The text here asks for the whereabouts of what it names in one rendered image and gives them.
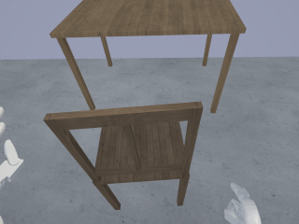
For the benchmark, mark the table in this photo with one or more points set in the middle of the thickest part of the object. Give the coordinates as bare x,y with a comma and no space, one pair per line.
106,18

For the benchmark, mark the left robot hand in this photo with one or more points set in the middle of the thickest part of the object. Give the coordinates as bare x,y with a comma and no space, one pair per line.
10,167

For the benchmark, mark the right robot hand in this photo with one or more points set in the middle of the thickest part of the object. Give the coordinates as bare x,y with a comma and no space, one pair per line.
243,212

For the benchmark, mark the chair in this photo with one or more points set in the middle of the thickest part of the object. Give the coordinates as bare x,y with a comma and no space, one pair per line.
137,144

